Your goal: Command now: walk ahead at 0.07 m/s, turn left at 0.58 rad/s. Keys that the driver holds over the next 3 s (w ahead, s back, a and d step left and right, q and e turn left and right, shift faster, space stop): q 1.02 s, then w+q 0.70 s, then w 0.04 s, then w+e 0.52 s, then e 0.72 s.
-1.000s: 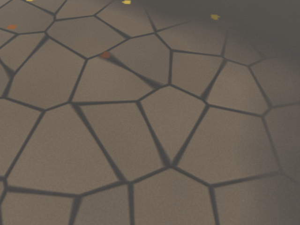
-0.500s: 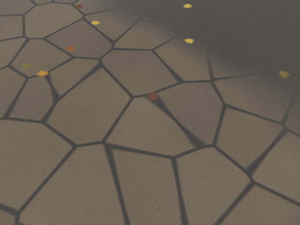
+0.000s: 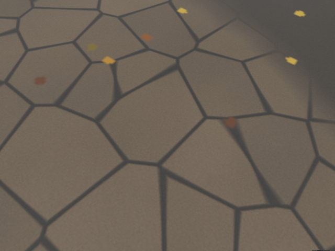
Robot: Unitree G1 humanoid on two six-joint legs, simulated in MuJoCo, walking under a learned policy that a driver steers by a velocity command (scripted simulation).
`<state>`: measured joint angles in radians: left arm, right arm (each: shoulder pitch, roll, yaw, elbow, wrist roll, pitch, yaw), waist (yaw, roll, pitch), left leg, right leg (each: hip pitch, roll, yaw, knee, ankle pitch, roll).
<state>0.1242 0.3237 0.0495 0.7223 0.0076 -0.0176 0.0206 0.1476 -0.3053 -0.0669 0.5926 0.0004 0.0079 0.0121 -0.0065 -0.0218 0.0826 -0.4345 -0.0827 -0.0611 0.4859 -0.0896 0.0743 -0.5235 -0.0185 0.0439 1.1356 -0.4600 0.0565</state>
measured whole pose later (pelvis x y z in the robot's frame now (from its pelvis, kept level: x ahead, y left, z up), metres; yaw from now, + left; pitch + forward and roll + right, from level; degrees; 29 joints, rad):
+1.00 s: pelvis +0.02 +0.00 +0.01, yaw +35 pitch +2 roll -2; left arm 0.12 0.32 0.08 0.70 0.00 0.01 0.03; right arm 0.18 -0.31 -0.06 0.61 0.01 0.04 -0.03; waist -0.01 -0.03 0.05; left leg -0.29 -0.07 -0.14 0.46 -0.20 0.05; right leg -0.49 0.01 0.07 0.90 -0.35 0.09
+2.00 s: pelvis +0.18 +0.34 +0.01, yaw +62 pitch +1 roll +1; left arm 0.16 0.30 0.04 0.70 -0.02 -0.08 -0.03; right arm 0.31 -0.27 -0.03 0.75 0.00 -0.08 0.01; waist -0.05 -0.06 0.03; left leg 0.01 -0.11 -0.01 0.22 -0.25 0.09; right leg -0.72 -0.11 0.02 0.70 0.15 0.02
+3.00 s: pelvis +0.40 +0.68 +0.00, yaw +27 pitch +0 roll +2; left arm 0.20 0.30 0.06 0.61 -0.01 0.07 0.01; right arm 0.12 -0.29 -0.06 0.73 0.00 0.01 -0.02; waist -0.01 0.00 0.06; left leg -0.31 0.05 0.13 0.46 -0.15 0.00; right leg -0.37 -0.05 -0.01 0.74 -0.35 0.03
